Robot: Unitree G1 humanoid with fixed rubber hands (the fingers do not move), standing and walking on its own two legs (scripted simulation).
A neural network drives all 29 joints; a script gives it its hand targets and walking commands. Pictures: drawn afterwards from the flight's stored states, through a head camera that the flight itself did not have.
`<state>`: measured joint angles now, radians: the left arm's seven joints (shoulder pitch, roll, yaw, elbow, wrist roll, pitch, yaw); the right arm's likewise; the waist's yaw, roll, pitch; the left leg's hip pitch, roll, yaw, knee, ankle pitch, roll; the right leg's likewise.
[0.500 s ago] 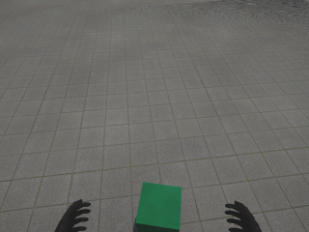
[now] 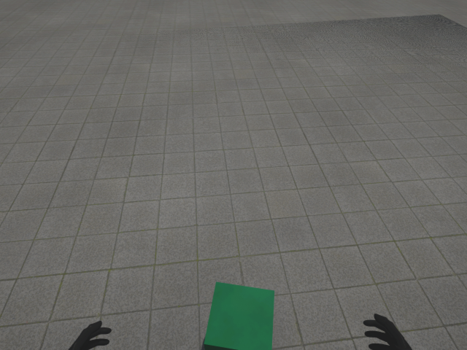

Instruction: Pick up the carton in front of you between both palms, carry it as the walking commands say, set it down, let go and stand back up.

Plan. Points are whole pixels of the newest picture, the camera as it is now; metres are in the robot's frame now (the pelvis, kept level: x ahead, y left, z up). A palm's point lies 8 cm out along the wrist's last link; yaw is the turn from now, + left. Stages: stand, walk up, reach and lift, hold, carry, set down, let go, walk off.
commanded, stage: stand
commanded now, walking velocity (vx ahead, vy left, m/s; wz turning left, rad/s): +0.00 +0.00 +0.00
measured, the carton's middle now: (240, 327) +0.37 -0.02 -0.64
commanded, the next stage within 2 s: none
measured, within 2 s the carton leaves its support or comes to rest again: neither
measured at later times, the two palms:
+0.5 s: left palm out of the picture +0.13 +0.30 -0.09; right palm out of the picture +0.14 -0.29 -0.08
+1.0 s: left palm out of the picture +0.09 +0.31 -0.09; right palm out of the picture +0.10 -0.30 -0.09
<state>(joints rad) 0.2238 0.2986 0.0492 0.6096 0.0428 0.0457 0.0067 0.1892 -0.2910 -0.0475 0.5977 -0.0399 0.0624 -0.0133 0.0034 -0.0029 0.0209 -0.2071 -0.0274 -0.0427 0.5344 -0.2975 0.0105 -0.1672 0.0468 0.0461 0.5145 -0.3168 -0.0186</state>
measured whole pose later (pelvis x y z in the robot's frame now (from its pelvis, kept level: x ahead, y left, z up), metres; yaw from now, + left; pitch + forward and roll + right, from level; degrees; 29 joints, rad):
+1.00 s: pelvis +0.00 +0.00 +0.01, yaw +0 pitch -2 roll +0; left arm 0.16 0.37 0.01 0.95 0.02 -0.01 0.02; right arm 0.14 -0.37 0.00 0.97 -0.02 -0.02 -0.02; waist 0.00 0.00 0.01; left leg -0.13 -0.03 -0.04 0.38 -0.21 0.02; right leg -0.09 0.03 0.05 0.36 -0.23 -0.01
